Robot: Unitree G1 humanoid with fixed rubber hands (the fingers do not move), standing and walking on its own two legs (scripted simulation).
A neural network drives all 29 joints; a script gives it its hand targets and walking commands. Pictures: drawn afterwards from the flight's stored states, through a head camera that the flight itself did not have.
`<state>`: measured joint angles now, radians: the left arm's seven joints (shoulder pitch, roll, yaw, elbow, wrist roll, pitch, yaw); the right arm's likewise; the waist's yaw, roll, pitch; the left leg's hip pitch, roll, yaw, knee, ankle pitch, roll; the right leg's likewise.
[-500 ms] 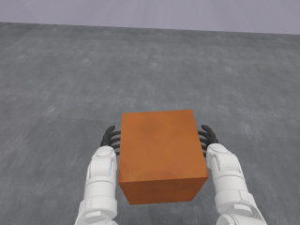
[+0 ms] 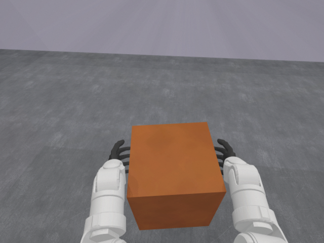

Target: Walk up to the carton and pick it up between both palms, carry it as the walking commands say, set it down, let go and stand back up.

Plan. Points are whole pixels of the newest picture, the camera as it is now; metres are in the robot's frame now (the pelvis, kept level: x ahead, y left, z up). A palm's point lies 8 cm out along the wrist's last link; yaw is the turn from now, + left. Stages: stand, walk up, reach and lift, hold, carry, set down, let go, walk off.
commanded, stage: reach and lift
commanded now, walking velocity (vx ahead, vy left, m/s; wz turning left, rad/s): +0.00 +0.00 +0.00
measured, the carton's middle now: (172, 178) +0.32 +0.00 -0.02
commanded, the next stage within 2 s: hold in 0.82 s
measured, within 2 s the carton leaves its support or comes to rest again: neither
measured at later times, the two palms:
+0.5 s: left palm (117, 166) +0.31 +0.15 +0.05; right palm (229, 164) +0.31 -0.15 +0.05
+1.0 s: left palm (116, 169) +0.29 +0.15 +0.06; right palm (231, 169) +0.30 -0.15 +0.05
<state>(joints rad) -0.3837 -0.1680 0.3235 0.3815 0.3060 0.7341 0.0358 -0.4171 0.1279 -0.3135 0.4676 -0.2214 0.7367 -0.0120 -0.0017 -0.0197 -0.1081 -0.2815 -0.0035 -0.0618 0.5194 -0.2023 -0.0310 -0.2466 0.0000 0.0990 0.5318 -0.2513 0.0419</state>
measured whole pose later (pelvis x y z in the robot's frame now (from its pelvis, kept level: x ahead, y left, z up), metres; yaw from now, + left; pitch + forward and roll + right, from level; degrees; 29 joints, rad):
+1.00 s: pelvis +0.00 +0.00 +0.00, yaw +0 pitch -3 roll +0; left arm -0.31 -0.17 0.27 0.31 0.31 0.77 0.02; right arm -0.33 0.14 -0.26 0.37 -0.22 0.77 -0.01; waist 0.00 -0.02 -0.10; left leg -0.24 0.00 -0.06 0.46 -0.18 -0.03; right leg -0.21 0.00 0.10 0.50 -0.24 0.04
